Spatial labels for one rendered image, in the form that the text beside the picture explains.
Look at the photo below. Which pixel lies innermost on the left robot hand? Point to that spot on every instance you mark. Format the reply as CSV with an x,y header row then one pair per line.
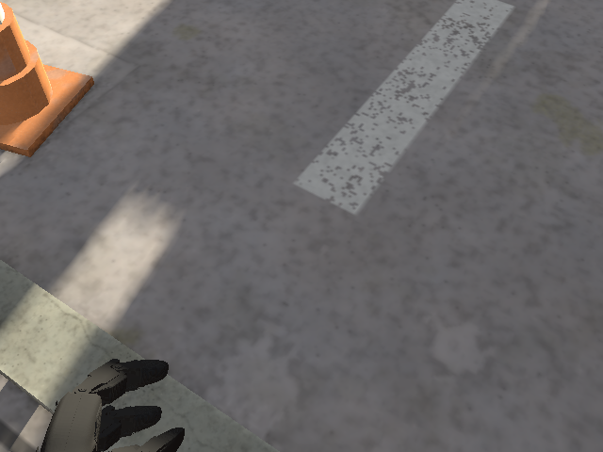
x,y
79,424

